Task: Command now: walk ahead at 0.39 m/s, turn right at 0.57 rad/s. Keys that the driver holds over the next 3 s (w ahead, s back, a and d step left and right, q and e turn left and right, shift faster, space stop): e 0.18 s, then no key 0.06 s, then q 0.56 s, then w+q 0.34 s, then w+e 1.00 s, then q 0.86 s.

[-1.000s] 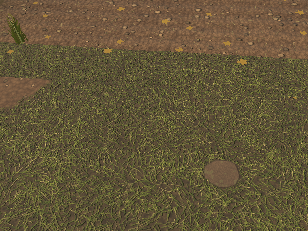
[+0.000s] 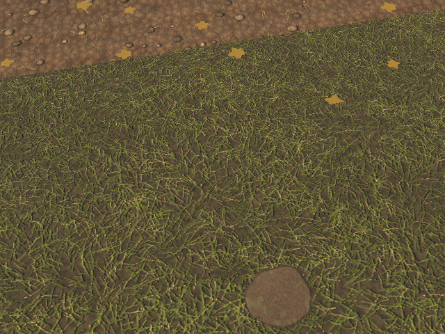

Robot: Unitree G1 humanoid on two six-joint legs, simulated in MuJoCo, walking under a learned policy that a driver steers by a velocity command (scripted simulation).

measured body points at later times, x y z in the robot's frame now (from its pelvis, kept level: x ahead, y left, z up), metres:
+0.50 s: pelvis +0.13 +0.04 +0.01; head +0.15 +0.06 +0.46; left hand +0.27 +0.29 -0.12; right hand +0.19 -0.22 -0.11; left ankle +0.24 +0.12 -0.72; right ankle +0.10 -0.07 -0.70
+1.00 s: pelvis +0.14 +0.05 +0.01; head +0.15 +0.06 +0.46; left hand +0.14 +0.33 -0.12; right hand +0.33 -0.18 -0.09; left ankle +0.10 +0.14 -0.71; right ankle +0.11 -0.06 -0.72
